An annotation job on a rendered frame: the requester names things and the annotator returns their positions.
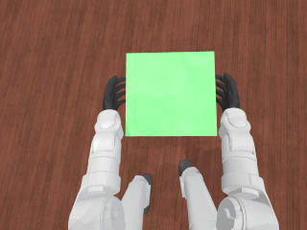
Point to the robot left foot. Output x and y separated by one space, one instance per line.
150 181

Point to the left robot hand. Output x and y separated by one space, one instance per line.
110 97

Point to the robot left upper arm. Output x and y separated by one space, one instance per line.
98 213

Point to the carton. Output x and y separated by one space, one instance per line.
171 94

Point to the right robot forearm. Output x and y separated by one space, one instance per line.
241 177

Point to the right robot hand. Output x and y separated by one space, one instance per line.
230 97

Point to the left robot forearm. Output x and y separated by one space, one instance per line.
102 175

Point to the left robot shin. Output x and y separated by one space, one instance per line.
140 178

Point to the robot right upper arm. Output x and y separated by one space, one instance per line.
238 213

